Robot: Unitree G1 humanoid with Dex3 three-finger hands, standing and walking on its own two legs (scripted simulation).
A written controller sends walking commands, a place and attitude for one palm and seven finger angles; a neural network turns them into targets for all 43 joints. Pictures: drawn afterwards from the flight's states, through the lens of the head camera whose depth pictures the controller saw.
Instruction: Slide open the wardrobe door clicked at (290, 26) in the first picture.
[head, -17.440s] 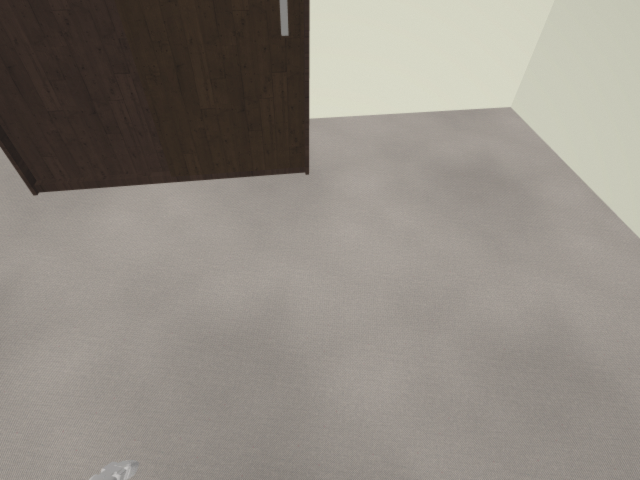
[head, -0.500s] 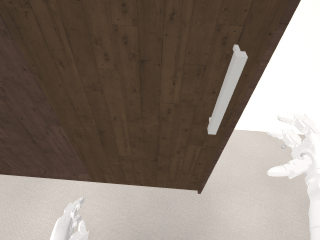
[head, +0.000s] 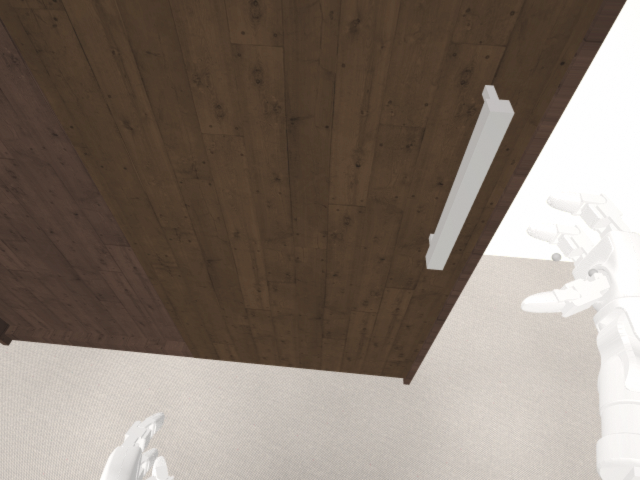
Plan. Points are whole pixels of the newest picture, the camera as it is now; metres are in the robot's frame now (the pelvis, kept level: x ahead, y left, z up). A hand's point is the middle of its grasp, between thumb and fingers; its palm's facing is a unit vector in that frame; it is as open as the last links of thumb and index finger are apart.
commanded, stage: move the hooked fingers beside the handle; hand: right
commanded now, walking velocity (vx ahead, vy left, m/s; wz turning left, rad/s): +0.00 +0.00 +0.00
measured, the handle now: (457, 190) +0.50 -0.15 +0.10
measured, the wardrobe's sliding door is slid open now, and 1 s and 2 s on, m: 0.00 0.00 0.00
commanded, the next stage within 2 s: feel for the door with the fingertips in 1.58 s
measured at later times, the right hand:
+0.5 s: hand (529, 227) +0.42 -0.23 +0.11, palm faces +0.01 +1.00 +0.00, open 14.0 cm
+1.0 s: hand (531, 227) +0.43 -0.23 +0.11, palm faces +0.04 +1.00 +0.00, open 14.0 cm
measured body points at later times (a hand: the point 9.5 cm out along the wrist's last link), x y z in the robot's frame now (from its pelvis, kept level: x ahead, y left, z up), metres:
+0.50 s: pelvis -0.01 -0.01 -0.01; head +0.04 -0.01 +0.44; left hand +0.07 +0.26 -0.11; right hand +0.42 -0.28 +0.11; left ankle +0.01 +0.13 -0.72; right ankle -0.01 -0.13 -0.72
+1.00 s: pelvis +0.00 -0.01 +0.00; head +0.05 -0.01 +0.44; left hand +0.06 +0.26 -0.11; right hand +0.42 -0.28 +0.11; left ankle +0.01 +0.13 -0.72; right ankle -0.01 -0.13 -0.72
